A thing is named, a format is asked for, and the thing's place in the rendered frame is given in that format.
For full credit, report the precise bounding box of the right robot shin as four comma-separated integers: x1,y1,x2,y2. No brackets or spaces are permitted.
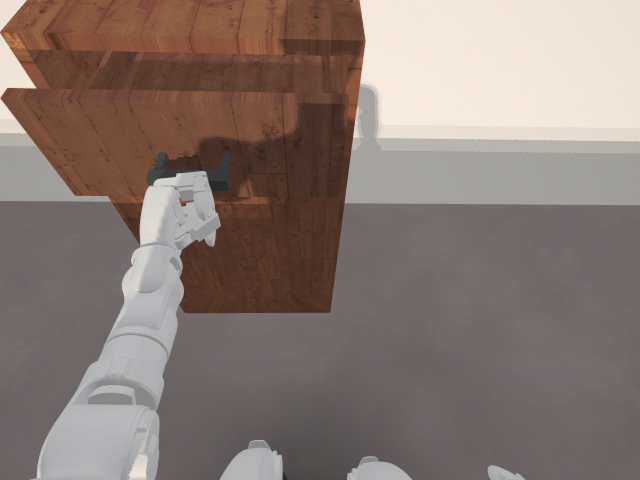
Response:
358,456,379,466

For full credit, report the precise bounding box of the handle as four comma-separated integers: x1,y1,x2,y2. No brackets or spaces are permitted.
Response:
146,152,231,191

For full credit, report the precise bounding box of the left robot forearm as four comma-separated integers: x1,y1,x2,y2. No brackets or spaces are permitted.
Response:
37,245,184,478

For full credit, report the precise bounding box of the robot left hand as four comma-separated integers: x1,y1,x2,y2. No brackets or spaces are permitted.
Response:
140,171,221,257

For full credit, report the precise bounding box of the left robot shin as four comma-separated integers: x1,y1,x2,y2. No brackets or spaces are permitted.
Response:
248,440,271,450

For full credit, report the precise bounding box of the cabinet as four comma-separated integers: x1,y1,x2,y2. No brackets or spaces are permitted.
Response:
0,0,366,313

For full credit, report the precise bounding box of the drawer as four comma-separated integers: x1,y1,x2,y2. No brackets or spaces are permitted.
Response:
0,51,349,198

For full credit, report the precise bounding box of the left robot upper arm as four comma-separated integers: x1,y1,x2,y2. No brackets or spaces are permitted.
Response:
30,404,159,480

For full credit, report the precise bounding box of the robot shin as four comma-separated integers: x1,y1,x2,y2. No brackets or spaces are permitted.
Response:
248,440,271,450
358,456,379,466

